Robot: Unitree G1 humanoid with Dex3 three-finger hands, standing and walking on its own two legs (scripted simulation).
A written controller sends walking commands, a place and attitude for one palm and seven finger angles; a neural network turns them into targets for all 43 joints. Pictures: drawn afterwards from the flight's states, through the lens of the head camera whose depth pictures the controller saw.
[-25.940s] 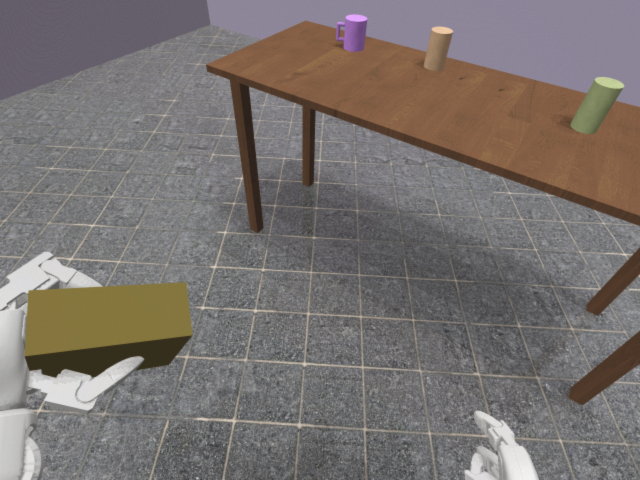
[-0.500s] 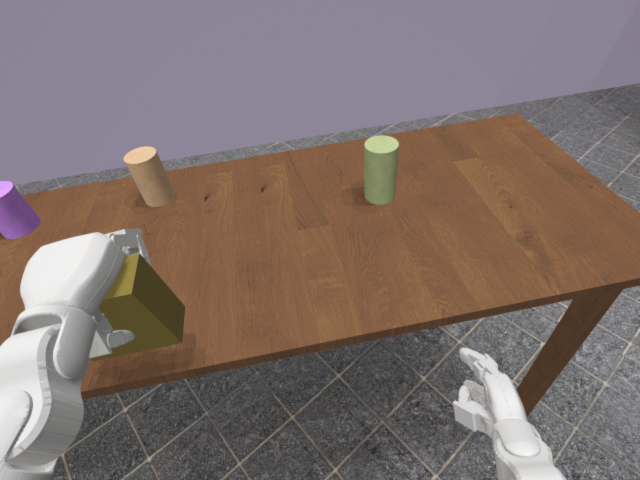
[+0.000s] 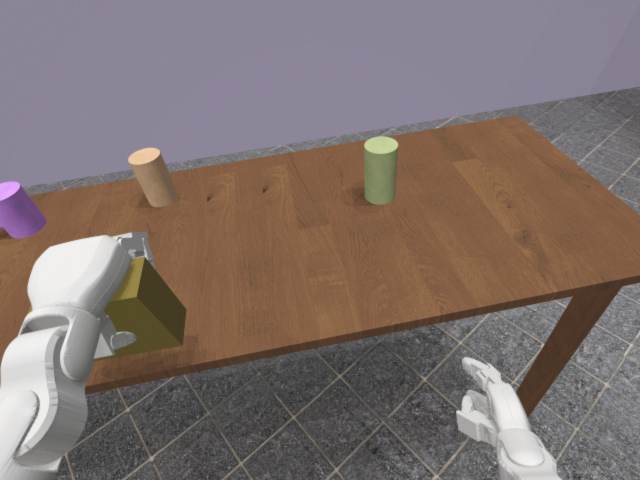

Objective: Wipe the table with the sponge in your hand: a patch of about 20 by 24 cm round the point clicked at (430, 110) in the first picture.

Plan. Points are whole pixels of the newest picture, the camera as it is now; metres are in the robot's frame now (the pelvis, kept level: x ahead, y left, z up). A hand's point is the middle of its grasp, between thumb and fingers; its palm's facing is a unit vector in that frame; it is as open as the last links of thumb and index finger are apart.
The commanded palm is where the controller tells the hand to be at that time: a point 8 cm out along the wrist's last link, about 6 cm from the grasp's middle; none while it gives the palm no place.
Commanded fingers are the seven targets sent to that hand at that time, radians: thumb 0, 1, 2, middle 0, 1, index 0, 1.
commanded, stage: move the sponge above the wiping area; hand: left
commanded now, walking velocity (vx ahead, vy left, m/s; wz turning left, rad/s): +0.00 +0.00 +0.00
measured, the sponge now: (126, 320) +0.23 +0.30 +0.10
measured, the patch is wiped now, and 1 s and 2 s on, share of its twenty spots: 0.00 0.00 0.00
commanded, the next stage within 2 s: none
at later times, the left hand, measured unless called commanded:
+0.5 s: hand (114, 304) +0.23 +0.30 +0.13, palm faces +0.03 -0.03 -1.00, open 9.3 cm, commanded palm +0.21 +0.30 +0.20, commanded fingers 0.00 0.10 1.30 -1.20 -1.60 -1.20 -1.60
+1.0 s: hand (102, 300) +0.24 +0.33 +0.12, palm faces -0.02 -0.03 -1.00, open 9.3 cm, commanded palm +0.22 +0.32 +0.19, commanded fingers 0.00 0.10 1.30 -1.20 -1.60 -1.20 -1.60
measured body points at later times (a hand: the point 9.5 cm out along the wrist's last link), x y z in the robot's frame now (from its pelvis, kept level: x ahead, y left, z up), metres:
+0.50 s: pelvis +0.01 -0.01 +0.00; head -0.01 -0.05 +0.45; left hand +0.23 +0.30 +0.19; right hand +0.25 -0.21 -0.08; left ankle +0.07 +0.10 -0.74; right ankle +0.02 -0.09 -0.74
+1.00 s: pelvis +0.02 -0.01 +0.00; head +0.02 -0.04 +0.45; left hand +0.24 +0.33 +0.17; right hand +0.26 -0.21 -0.09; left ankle +0.07 +0.10 -0.74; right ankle +0.02 -0.09 -0.74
